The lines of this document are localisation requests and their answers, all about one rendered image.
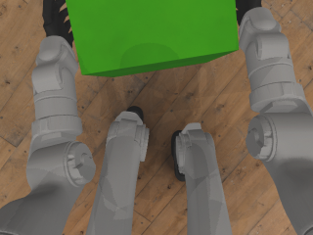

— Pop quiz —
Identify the robot right hand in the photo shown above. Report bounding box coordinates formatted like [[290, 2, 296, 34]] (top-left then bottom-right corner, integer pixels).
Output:
[[235, 0, 262, 26]]

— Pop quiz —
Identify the right robot forearm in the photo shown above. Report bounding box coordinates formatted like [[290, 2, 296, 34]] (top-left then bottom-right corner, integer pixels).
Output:
[[239, 7, 313, 117]]

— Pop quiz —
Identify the right robot upper arm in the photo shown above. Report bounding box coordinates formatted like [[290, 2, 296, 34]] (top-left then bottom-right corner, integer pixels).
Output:
[[246, 112, 313, 235]]

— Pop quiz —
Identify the left robot thigh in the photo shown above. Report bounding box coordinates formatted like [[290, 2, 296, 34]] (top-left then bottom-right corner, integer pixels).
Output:
[[85, 118, 150, 235]]

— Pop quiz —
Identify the left robot forearm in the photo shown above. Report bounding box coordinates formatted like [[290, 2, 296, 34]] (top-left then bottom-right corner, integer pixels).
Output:
[[25, 35, 83, 185]]

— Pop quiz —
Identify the left robot shin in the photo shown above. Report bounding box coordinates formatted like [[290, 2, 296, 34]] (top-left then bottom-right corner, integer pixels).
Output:
[[105, 111, 143, 150]]

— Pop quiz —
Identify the robot left hand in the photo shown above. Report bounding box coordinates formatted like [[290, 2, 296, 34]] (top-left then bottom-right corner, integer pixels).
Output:
[[42, 0, 74, 48]]

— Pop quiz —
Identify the left robot upper arm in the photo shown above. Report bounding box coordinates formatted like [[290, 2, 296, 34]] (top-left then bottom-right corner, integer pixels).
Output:
[[0, 140, 96, 235]]

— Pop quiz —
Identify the carton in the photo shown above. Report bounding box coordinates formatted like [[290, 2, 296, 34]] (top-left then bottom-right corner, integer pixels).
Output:
[[66, 0, 239, 77]]

